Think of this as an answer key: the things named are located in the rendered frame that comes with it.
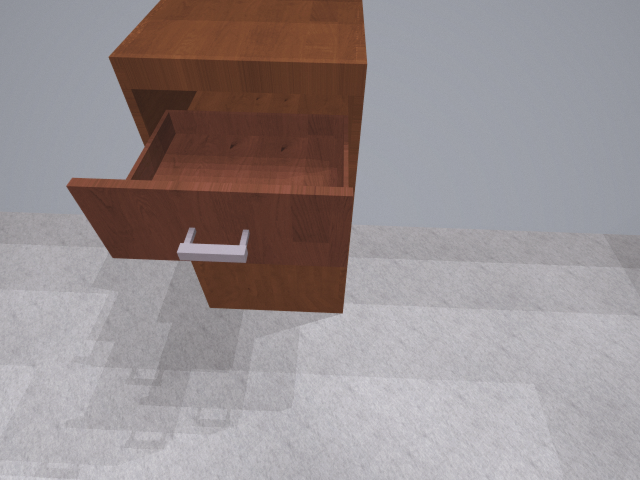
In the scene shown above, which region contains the handle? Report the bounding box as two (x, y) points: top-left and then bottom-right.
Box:
(177, 228), (250, 263)

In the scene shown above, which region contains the drawer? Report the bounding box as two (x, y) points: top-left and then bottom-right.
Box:
(66, 110), (353, 267)

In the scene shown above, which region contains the cabinet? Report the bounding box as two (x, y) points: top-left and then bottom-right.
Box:
(109, 0), (367, 313)

